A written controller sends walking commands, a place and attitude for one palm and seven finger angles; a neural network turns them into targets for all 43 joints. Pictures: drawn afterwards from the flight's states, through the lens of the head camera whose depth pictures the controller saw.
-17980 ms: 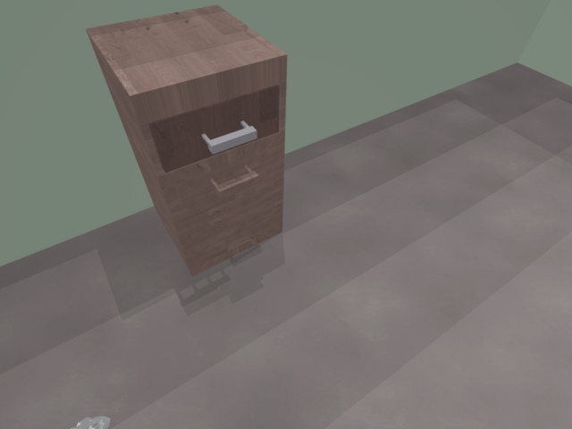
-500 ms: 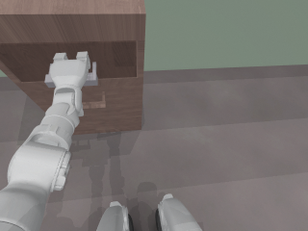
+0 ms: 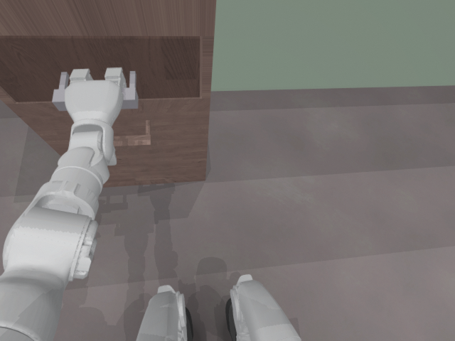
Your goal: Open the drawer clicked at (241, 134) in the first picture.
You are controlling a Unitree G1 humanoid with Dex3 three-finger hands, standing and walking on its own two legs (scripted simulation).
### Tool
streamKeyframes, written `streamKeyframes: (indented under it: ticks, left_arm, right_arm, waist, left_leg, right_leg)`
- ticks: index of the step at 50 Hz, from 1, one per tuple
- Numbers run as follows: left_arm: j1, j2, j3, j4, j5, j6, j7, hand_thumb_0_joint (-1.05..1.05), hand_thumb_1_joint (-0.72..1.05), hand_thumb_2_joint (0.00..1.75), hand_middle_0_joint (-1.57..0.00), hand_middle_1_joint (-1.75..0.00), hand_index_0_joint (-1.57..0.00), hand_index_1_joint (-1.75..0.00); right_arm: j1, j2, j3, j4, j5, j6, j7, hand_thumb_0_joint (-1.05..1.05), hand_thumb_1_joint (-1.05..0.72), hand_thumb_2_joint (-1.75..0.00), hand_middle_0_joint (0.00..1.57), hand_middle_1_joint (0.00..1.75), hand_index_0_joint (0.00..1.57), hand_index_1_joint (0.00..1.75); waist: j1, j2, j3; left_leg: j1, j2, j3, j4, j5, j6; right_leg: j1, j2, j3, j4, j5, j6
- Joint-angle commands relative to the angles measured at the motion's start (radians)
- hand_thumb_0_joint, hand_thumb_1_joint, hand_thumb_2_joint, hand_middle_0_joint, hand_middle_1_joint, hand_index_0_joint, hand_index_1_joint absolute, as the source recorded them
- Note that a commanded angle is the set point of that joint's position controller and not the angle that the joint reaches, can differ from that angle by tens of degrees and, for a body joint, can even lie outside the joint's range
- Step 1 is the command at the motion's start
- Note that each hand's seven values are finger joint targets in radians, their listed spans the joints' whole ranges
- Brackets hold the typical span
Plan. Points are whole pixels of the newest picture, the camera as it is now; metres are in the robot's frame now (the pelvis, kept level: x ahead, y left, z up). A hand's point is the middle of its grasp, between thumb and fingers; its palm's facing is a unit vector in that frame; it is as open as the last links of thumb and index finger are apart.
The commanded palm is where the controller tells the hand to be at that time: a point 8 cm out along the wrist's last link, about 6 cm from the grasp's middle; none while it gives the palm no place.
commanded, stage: lower the fingers behind the handle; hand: left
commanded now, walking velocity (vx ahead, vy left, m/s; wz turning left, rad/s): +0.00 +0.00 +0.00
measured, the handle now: (98, 88) +0.59 +0.18 -0.02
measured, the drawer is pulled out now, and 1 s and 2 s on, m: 0.00 0.00 0.05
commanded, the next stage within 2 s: close the thumb around the handle in 0.46 s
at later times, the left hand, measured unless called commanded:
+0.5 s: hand (104, 118) +0.53 +0.17 -0.03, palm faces -0.07 +0.00 -1.00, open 13.8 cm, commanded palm +0.53 +0.15 +0.02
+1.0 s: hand (104, 118) +0.53 +0.17 -0.03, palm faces -0.06 +0.00 -1.00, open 8.6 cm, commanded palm +0.53 +0.15 +0.02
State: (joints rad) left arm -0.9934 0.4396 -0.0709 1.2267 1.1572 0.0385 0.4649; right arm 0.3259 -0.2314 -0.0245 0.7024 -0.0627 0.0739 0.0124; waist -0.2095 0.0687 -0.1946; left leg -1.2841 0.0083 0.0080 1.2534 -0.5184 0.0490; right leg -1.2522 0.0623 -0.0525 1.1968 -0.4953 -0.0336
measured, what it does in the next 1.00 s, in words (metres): stands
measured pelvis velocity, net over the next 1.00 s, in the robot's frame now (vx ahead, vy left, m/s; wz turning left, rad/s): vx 0.00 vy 0.00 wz -0.01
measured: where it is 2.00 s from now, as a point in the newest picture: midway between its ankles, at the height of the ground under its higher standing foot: outside the picture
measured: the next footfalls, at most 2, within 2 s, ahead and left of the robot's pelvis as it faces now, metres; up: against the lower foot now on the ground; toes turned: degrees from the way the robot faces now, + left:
none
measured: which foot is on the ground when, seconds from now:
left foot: down 0.00-1.00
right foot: down 0.00-1.00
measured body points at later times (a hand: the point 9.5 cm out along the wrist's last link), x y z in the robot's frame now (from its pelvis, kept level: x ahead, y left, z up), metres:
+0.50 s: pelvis +0.00 +0.00 -0.01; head +0.17 +0.02 +0.41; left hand +0.53 +0.17 +0.02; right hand -0.02 -0.26 -0.13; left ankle +0.02 +0.09 -0.62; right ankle +0.02 -0.10 -0.62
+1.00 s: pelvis +0.00 +0.00 +0.00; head +0.17 +0.02 +0.41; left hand +0.53 +0.17 +0.02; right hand -0.01 -0.26 -0.12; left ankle +0.02 +0.09 -0.62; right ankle +0.02 -0.10 -0.62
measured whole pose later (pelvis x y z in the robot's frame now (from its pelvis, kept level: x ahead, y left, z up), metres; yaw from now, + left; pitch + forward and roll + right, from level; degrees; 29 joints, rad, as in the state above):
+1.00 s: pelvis +0.00 +0.00 +0.00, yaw +0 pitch +32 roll -4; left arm -1.00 0.45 -0.08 1.22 1.15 0.04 0.46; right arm 0.33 -0.23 -0.02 0.70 -0.06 0.08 0.01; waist -0.21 0.07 -0.19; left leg -1.30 0.01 0.01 1.28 -0.53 0.05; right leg -1.27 0.06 -0.05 1.21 -0.50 -0.03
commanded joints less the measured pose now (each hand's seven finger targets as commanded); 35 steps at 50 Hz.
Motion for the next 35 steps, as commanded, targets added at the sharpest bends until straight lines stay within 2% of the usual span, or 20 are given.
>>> streamKeyframes:
  ticks: [1, 2, 4, 5, 7, 8, 10, 11, 12, 16, 20, 23, 25, 28, 30, 32, 33, 35]
  left_arm:
    - [-0.455, 0.169, 0.029, -0.185, -0.003, -0.011, 0.038, 0.00, -0.50, 0.30, -0.30, -1.20, -0.30, -1.20]
    - [-0.447, 0.159, 0.020, -0.185, -0.005, -0.012, 0.035, 0.00, -0.50, 0.30, -0.30, -1.20, -0.30, -1.20]
    - [-0.465, 0.211, 0.050, -0.205, -0.007, -0.018, 0.034, 0.00, -0.50, 0.30, -0.30, -1.20, -0.30, -1.20]
    - [-0.440, 0.207, 0.046, -0.184, -0.005, -0.011, 0.034, 0.00, -0.50, 0.30, -0.30, -1.20, -0.30, -1.20]
    - [-0.455, 0.190, 0.031, -0.176, -0.006, -0.006, 0.033, 0.00, -0.50, 0.30, -0.30, -1.20, -0.30, -1.20]
    - [-0.464, 0.212, 0.045, -0.199, -0.004, -0.009, 0.032, 0.00, -0.50, 0.30, -0.30, -1.20, -0.30, -1.20]
    - [-0.456, 0.226, 0.052, -0.197, -0.008, -0.004, 0.028, 0.00, -0.50, 0.30, -0.30, -1.20, -0.30, -1.20]
    - [-0.463, 0.211, 0.047, -0.206, -0.011, -0.007, 0.025, 0.00, -0.50, 0.30, -0.30, -1.20, -0.30, -1.20]
    - [-0.451, 0.214, 0.047, -0.209, -0.007, -0.010, 0.023, 0.00, -0.50, 0.30, -0.30, -1.20, -0.30, -1.20]
    - [-0.451, 0.180, 0.029, -0.197, -0.013, -0.010, 0.017, 0.00, -0.50, 0.30, -0.30, -1.20, -0.30, -1.20]
    - [-0.455, 0.200, 0.034, -0.196, -0.012, -0.012, 0.015, 0.00, -0.50, 0.30, -0.30, -1.20, -0.30, -1.20]
    - [-0.476, 0.170, 0.010, -0.177, -0.009, -0.010, 0.017, 0.00, -0.50, 0.30, -0.30, -1.20, -0.30, -1.20]
    - [-0.476, 0.205, 0.035, -0.190, -0.012, -0.010, 0.017, 0.00, -0.50, 0.30, -0.30, -1.20, -0.30, -1.20]
    - [-0.466, 0.192, 0.031, -0.199, -0.010, -0.014, 0.015, 0.00, -0.50, 0.30, -0.30, -1.20, -0.30, -1.20]
    - [-0.449, 0.218, 0.051, -0.205, -0.011, -0.014, 0.017, 0.00, -0.39, 0.35, -0.31, -1.21, -0.31, -1.21]
    - [-0.457, 0.193, 0.034, -0.222, -0.007, -0.019, 0.020, 0.00, -0.28, 0.40, -0.32, -1.22, -0.32, -1.22]
    - [-0.431, 0.190, 0.038, -0.209, -0.008, -0.015, 0.022, 0.00, -0.22, 0.42, -0.32, -1.23, -0.32, -1.23]
    - [-0.436, 0.180, 0.032, -0.215, -0.009, -0.012, 0.028, 0.00, -0.11, 0.47, -0.33, -1.24, -0.33, -1.24]
  right_arm:
    - [0.195, -0.184, -0.063, -0.020, -0.001, -0.010, -0.015, 0.00, -0.90, -0.90, 0.20, 0.30, 0.20, 0.30]
    - [0.196, -0.183, -0.063, -0.023, 0.000, -0.011, -0.014, 0.00, -0.90, -0.90, 0.20, 0.30, 0.20, 0.30]
    - [0.197, -0.188, -0.058, -0.024, 0.000, -0.011, -0.016, 0.00, -0.90, -0.90, 0.20, 0.30, 0.20, 0.30]
    - [0.195, -0.186, -0.058, -0.028, 0.001, -0.009, -0.016, 0.00, -0.90, -0.90, 0.20, 0.30, 0.20, 0.30]
    - [0.198, -0.185, -0.056, -0.026, 0.003, -0.010, -0.015, 0.00, -0.90, -0.90, 0.20, 0.30, 0.20, 0.30]
    - [0.198, -0.187, -0.056, -0.027, 0.004, -0.010, -0.016, 0.00, -0.90, -0.90, 0.20, 0.30, 0.20, 0.30]
    - [0.201, -0.187, -0.054, -0.030, 0.005, -0.009, -0.016, 0.00, -0.90, -0.90, 0.20, 0.30, 0.20, 0.30]
    - [0.198, -0.185, -0.058, -0.029, 0.004, -0.009, -0.016, 0.00, -0.90, -0.90, 0.20, 0.30, 0.20, 0.30]
    - [0.203, -0.186, -0.057, -0.031, 0.005, -0.008, -0.016, 0.00, -0.90, -0.90, 0.20, 0.30, 0.20, 0.30]
    - [0.203, -0.185, -0.060, -0.025, 0.006, -0.008, -0.016, 0.00, -0.90, -0.90, 0.20, 0.30, 0.20, 0.30]
    - [0.204, -0.187, -0.056, -0.027, 0.008, -0.007, -0.018, 0.00, -0.90, -0.90, 0.20, 0.30, 0.20, 0.30]
    - [0.208, -0.187, -0.056, -0.019, 0.006, -0.008, -0.018, 0.00, -0.90, -0.90, 0.20, 0.30, 0.20, 0.30]
    - [0.208, -0.190, -0.055, -0.024, 0.005, -0.008, -0.018, 0.00, -0.90, -0.90, 0.20, 0.30, 0.20, 0.30]
    - [0.210, -0.187, -0.057, -0.025, 0.004, -0.007, -0.016, 0.00, -0.90, -0.90, 0.20, 0.30, 0.20, 0.30]
    - [0.210, -0.189, -0.055, -0.028, 0.004, -0.005, -0.016, 0.00, -0.90, -0.90, 0.20, 0.30, 0.20, 0.30]
    - [0.211, -0.187, -0.060, -0.028, 0.003, -0.004, -0.016, 0.00, -0.90, -0.90, 0.20, 0.30, 0.20, 0.30]
    - [0.209, -0.185, -0.059, -0.027, 0.004, -0.003, -0.014, 0.00, -0.90, -0.90, 0.20, 0.30, 0.20, 0.30]
    - [0.206, -0.185, -0.061, -0.026, 0.003, -0.002, -0.015, 0.00, -0.90, -0.90, 0.20, 0.30, 0.20, 0.30]
  waist:
    - [-0.039, 0.093, -0.551]
    - [-0.041, 0.093, -0.559]
    - [-0.034, 0.091, -0.562]
    - [-0.030, 0.083, -0.555]
    - [-0.041, 0.082, -0.533]
    - [-0.033, 0.101, -0.555]
    - [-0.030, 0.090, -0.567]
    - [-0.034, 0.097, -0.579]
    - [-0.025, 0.115, -0.584]
    - [-0.038, 0.092, -0.560]
    - [-0.035, 0.093, -0.554]
    - [-0.053, 0.095, -0.514]
    - [-0.043, 0.102, -0.542]
    - [-0.035, 0.117, -0.562]
    - [-0.029, 0.106, -0.569]
    - [-0.032, 0.122, -0.584]
    - [-0.021, 0.124, -0.572]
    - [-0.030, 0.096, -0.564]
  left_leg:
    - [0.458, 0.007, -0.070, -0.091, 0.412, -0.001]
    - [0.446, 0.004, -0.064, -0.084, 0.401, 0.001]
    - [0.420, 0.004, -0.060, -0.078, 0.388, 0.003]
    - [0.408, 0.000, -0.057, -0.080, 0.379, 0.004]
    - [0.401, 0.002, -0.060, -0.081, 0.373, 0.004]
    - [0.411, 0.003, -0.060, -0.077, 0.376, 0.002]
    - [0.409, 0.003, -0.059, -0.077, 0.383, 0.004]
    - [0.430, 0.004, -0.063, -0.076, 0.398, 0.002]
    - [0.443, 0.005, -0.068, -0.078, 0.410, -0.001]
    - [0.452, 0.010, -0.076, -0.081, 0.402, -0.001]
    - [0.427, 0.007, -0.070, -0.081, 0.372, 0.003]
    - [0.419, 0.010, -0.076, -0.081, 0.361, 0.001]
    - [0.419, 0.008, -0.070, -0.081, 0.370, 0.002]
    - [0.449, 0.010, -0.077, -0.078, 0.399, -0.002]
    - [0.437, 0.009, -0.069, -0.077, 0.401, 0.000]
    - [0.468, 0.011, -0.078, -0.076, 0.435, -0.004]
    - [0.463, 0.010, -0.075, -0.079, 0.431, -0.006]
    - [0.458, 0.011, -0.073, -0.081, 0.418, -0.003]
  right_leg:
    - [0.198, 0.003, 0.024, -0.126, 0.315, -0.005]
    - [0.203, 0.003, 0.026, -0.125, 0.313, -0.004]
    - [0.215, 0.003, 0.028, -0.118, 0.311, -0.005]
    - [0.225, 0.004, 0.030, -0.122, 0.309, -0.005]
    - [0.211, 0.004, 0.026, -0.122, 0.305, -0.004]
    - [0.209, 0.004, 0.026, -0.116, 0.303, -0.005]
    - [0.227, 0.005, 0.027, -0.116, 0.313, -0.005]
    - [0.217, 0.004, 0.027, -0.114, 0.320, -0.004]
    - [0.211, 0.004, 0.024, -0.110, 0.321, -0.006]
    - [0.186, 0.004, 0.019, -0.116, 0.302, -0.004]
    - [0.195, 0.005, 0.022, -0.121, 0.284, -0.006]
    - [0.159, 0.005, 0.016, -0.120, 0.262, -0.005]
    - [0.182, 0.005, 0.019, -0.118, 0.276, -0.007]
    - [0.176, 0.005, 0.016, -0.111, 0.290, -0.007]
    - [0.199, 0.006, 0.020, -0.113, 0.306, -0.007]
    - [0.187, 0.005, 0.018, -0.107, 0.325, -0.007]
    - [0.191, 0.006, 0.016, -0.109, 0.320, -0.008]
    - [0.199, 0.006, 0.017, -0.118, 0.316, -0.006]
